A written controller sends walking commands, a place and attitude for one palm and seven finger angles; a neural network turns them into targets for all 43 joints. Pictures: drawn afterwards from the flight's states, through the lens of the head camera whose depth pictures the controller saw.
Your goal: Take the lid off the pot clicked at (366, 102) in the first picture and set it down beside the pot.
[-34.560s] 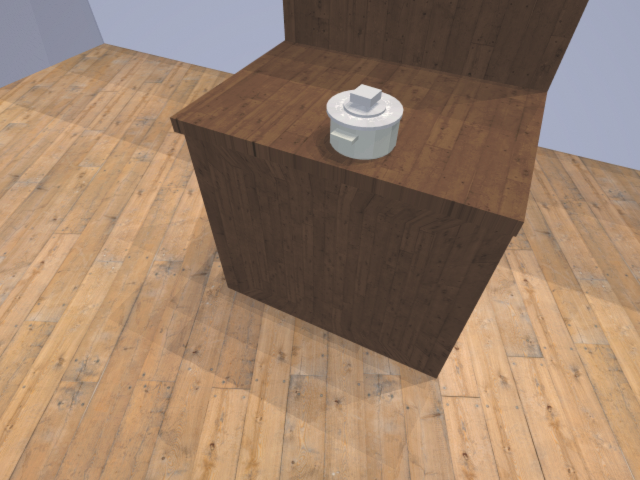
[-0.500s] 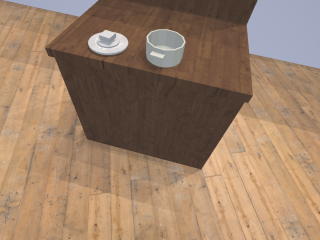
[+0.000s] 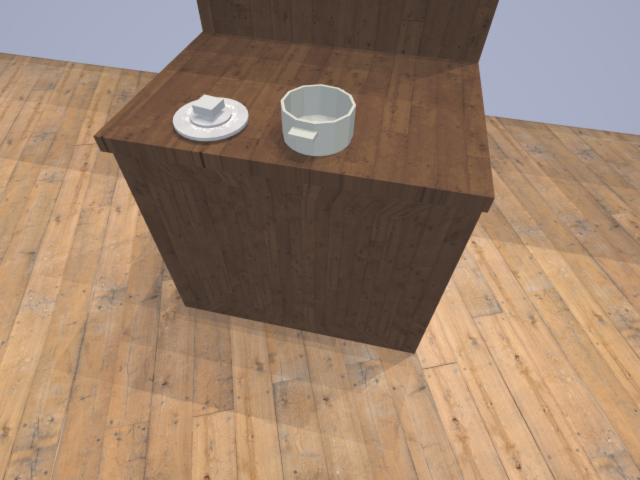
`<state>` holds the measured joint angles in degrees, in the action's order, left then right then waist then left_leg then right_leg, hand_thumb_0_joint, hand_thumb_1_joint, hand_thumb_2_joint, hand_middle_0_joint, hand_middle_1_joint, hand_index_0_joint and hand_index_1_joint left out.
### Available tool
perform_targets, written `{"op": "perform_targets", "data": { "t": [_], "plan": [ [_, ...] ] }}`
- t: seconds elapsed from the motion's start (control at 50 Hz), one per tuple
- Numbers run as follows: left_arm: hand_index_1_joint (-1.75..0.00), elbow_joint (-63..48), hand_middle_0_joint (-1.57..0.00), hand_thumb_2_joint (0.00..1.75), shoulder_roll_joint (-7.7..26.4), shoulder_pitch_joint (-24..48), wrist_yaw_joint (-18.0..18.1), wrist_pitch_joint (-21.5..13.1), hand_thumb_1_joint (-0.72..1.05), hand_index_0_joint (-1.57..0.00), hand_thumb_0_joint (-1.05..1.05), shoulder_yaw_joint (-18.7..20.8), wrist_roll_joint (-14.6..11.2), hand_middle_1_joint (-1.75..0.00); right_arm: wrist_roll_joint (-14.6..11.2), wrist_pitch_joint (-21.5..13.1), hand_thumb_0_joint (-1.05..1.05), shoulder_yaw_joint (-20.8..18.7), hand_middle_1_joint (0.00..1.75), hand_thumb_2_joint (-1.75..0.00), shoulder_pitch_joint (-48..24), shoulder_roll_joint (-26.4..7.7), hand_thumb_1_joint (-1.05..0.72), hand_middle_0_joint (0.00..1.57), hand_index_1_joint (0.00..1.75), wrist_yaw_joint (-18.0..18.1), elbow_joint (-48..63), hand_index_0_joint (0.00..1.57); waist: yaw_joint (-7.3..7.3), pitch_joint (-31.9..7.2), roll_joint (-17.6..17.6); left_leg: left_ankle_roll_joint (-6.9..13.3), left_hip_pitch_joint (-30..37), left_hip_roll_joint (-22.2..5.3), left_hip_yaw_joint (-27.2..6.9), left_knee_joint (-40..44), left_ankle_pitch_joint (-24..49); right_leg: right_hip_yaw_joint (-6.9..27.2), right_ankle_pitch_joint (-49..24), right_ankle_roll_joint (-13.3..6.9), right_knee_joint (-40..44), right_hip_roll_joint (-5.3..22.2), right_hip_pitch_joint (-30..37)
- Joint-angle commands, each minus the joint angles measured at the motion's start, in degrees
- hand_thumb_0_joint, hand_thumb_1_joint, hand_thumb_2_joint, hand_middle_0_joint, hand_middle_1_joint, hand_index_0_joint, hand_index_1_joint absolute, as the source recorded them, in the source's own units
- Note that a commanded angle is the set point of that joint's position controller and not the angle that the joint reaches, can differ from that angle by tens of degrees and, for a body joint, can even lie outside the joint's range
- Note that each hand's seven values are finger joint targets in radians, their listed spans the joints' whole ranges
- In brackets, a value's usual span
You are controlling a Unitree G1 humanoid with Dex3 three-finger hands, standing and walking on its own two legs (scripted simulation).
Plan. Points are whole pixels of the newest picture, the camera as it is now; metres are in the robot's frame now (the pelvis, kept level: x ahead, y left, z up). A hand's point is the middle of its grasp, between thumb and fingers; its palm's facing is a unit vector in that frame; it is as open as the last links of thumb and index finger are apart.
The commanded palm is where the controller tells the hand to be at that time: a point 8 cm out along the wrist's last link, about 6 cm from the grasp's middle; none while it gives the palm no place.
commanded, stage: let the arm hang, fingers relaxed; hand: left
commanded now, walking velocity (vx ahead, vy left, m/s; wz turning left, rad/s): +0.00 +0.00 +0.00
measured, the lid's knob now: (208, 105) +0.82 +0.28 +0.02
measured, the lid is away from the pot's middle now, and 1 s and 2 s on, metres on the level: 0.24 0.24 0.24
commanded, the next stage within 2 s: look to check the result in 0.88 s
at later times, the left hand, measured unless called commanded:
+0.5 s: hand out of the picture +0.01 +0.15 -0.18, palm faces +0.06 -0.98 -0.18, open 7.3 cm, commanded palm none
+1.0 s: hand out of the picture +0.03 +0.15 -0.18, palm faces +0.05 -0.98 -0.20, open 7.3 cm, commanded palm none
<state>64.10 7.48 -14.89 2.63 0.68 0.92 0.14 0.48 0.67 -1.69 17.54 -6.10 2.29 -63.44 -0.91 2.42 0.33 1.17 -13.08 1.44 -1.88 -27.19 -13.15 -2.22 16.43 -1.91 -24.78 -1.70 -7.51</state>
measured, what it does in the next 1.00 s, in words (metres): stands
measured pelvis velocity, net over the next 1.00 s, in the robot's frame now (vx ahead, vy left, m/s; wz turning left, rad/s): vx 0.03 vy -0.02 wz -0.01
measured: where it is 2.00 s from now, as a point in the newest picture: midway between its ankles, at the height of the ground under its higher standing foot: outside the picture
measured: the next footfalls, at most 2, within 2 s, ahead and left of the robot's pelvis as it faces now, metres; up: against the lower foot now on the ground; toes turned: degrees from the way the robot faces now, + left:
none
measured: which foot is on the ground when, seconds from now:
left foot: down 0.00-1.00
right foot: down 0.00-1.00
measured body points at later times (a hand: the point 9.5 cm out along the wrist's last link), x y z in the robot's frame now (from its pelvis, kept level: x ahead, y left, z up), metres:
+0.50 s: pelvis +0.02 -0.01 +0.00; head +0.04 -0.01 +0.45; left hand +0.01 +0.20 -0.16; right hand +0.00 -0.22 -0.16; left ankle +0.02 +0.11 -0.74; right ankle -0.03 -0.10 -0.74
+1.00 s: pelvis +0.03 -0.02 +0.00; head +0.05 -0.02 +0.45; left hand +0.03 +0.20 -0.16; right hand +0.01 -0.23 -0.16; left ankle +0.02 +0.11 -0.74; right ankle -0.03 -0.10 -0.74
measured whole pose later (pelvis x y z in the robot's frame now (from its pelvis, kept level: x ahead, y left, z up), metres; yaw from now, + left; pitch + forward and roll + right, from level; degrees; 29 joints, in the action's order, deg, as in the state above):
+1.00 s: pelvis +0.03 -0.02 +0.00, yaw -1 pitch -1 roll +0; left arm 63.7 7.2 -15.9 2.9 0.2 1.7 -0.1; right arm 0.2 0.4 -1.8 16.9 -6.4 3.0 -64.0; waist -0.7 2.7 0.1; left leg -0.3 -10.6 0.2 -1.7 -26.3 -15.2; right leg -1.9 18.0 -3.3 -23.5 -2.9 -5.0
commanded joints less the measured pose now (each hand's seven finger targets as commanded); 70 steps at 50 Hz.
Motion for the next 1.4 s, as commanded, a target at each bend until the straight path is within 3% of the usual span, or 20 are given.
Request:
{"op": "perform_targets", "data": {
  "t": [0.0, 0.08, 0.24, 0.4, 0.46, 0.78, 1.16, 1.22, 1.26, 1.38],
  "plan": [
    [-0.30, -1.4, -0.20, 0.90, 4.6, -4.0, 0.0, -1.1, 0.90, -0.20, 0.00, 0.8, 0.0, -0.30, 0.3, -0.9, 0.00, -1.0, 0.30, -0.90, 4.3, -4.8, -0.90, 0.20, 0.30, 0.4, 1.2, 0.20, 0.51, 3.0, 0.8, 2.1, -1.5, -5.7, -5.1, 4.7, 5.3, 5.5, -5.8, -1.5, 5.0, 6.0, -2.5],
    [-0.30, -1.5, -0.20, 0.90, 4.6, -4.0, 0.0, -1.3, 0.90, -0.20, 0.00, 1.0, 0.0, -0.30, 0.2, -1.1, 0.00, -1.1, 0.30, -0.90, 4.8, -4.7, -0.90, 0.20, 0.30, 0.5, 1.2, 0.20, 0.46, 0.8, 0.1, 1.9, -0.5, -5.7, -4.5, 3.8, 7.8, 5.6, -8.4, -1.4, 4.8, 6.3, -1.2],
    [-0.30, -1.7, -0.20, 0.90, 4.4, -3.8, 0.1, -1.2, 0.90, -0.20, 0.00, 1.0, 0.0, -0.30, 0.1, -1.0, 0.00, -1.0, 0.30, -0.90, 4.7, -4.5, -0.90, 0.20, 0.30, 0.6, 1.0, 0.20, 0.30, 2.1, 0.1, 1.8, 0.1, -5.8, -4.4, 3.7, 9.1, 5.3, -9.6, -1.3, 4.8, 6.2, -1.8],
    [-0.30, -1.5, -0.20, 0.90, 4.1, -4.3, 0.2, -1.4, 0.90, -0.20, 0.00, 1.1, -0.1, -0.30, 0.1, -1.1, 0.00, -1.0, 0.30, -0.90, 4.5, -4.6, -0.90, 0.20, 0.30, 0.7, 0.6, 0.20, 0.24, 0.6, 0.1, 1.7, 1.9, -5.8, -3.9, 3.1, 11.8, 5.3, -12.6, -1.2, 4.6, 6.3, -0.8],
    [-0.30, -1.5, -0.20, 0.90, 3.9, -4.6, 0.2, -1.3, 0.90, -0.20, 0.00, 1.0, -0.1, -0.30, 0.1, -1.0, 0.00, -1.0, 0.30, -0.90, 4.3, -4.5, -0.90, 0.20, 0.30, 0.7, 0.7, 0.20, 0.33, 2.0, 0.2, 1.7, 1.4, -5.8, -4.0, 3.3, 10.9, 5.4, -11.6, -1.2, 4.9, 6.3, -1.6],
    [-0.30, -1.7, -0.20, 0.90, 4.2, -4.8, 0.4, -1.6, 0.90, -0.20, 0.00, 1.2, -0.1, -0.30, 0.0, -1.1, 0.00, -1.0, 0.30, -0.90, 4.4, -4.7, -0.90, 0.20, 0.30, 0.9, 0.3, 0.20, 0.27, 0.4, -0.4, 1.5, 3.3, -5.9, -3.0, 2.6, 13.7, 5.6, -16.5, -0.8, 4.9, 6.6, 0.3],
    [-0.30, -2.0, -0.20, 0.90, 4.3, -4.8, 0.4, -1.5, 0.90, -0.20, 0.00, 1.4, -0.2, -0.30, -0.1, -1.0, 0.00, -0.9, 0.30, -0.90, 4.5, -4.5, -0.90, 0.20, 0.30, 1.0, 0.1, 0.20, 0.35, 1.7, -0.4, 1.4, 3.3, -6.1, -2.6, 3.3, 13.2, 5.8, -16.4, -0.6, 5.3, 6.3, -0.1],
    [-0.30, -1.9, -0.20, 0.90, 4.4, -5.1, 0.5, -1.6, 0.90, -0.20, 0.00, 1.4, -0.1, -0.30, -0.2, -1.0, 0.00, -0.9, 0.30, -0.90, 4.6, -4.2, -0.90, 0.20, 0.30, 1.0, 0.0, 0.20, 0.35, 1.5, -1.8, 1.4, 3.2, -5.9, -2.5, 2.9, 13.0, 6.0, -17.4, -0.1, 5.6, 6.5, 0.2],
    [-0.30, -2.0, -0.20, 0.90, 4.3, -5.3, 0.5, -1.6, 0.90, -0.20, 0.00, 1.3, -0.2, -0.30, -0.1, -1.0, 0.00, -0.8, 0.30, -0.90, 4.7, -4.4, -0.90, 0.20, 0.30, 1.0, -0.1, 0.20, 0.29, 1.4, -0.3, 1.3, 3.5, -5.9, -2.4, 3.1, 13.1, 5.9, -17.2, -0.3, 5.5, 6.5, 0.2],
    [-0.30, -1.9, -0.20, 0.90, 4.1, -5.1, 0.5, -1.6, 0.90, -0.20, 0.00, 1.3, -0.2, -0.30, -0.1, -1.1, 0.00, -0.8, 0.30, -0.90, 4.8, -4.4, -0.90, 0.20, 0.30, 1.1, -0.2, 0.20, 0.20, 1.9, -0.6, 1.4, 3.4, -6.0, -2.8, 3.4, 13.1, 5.8, -16.3, -0.5, 5.6, 6.3, 0.0]
  ]
}}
